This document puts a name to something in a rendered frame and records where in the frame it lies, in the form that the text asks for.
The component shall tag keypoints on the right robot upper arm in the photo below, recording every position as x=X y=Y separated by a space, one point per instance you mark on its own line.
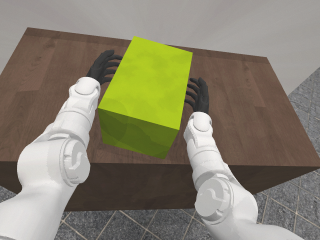
x=230 y=212

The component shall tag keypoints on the left robot upper arm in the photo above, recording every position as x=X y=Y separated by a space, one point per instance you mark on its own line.
x=49 y=172

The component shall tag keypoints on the robot left forearm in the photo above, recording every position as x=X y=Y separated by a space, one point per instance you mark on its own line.
x=76 y=116

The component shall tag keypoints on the robot right forearm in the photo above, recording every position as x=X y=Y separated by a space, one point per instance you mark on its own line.
x=204 y=156

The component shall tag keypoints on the right robot hand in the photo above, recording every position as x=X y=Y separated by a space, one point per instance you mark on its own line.
x=201 y=103

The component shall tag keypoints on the carton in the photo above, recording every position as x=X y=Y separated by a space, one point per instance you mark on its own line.
x=142 y=107

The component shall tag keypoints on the left robot hand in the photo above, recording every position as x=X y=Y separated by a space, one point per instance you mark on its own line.
x=99 y=70

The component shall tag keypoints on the pedestal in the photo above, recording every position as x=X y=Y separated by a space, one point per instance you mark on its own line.
x=255 y=127

